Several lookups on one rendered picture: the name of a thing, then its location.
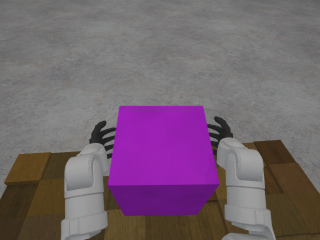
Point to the carton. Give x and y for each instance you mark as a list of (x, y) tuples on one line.
[(162, 161)]

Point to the robot left forearm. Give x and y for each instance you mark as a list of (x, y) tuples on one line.
[(85, 216)]

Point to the robot right forearm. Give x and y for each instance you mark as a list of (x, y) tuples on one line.
[(244, 176)]

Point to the right robot hand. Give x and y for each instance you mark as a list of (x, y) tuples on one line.
[(224, 132)]

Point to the left robot hand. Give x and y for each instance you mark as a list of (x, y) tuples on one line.
[(97, 136)]

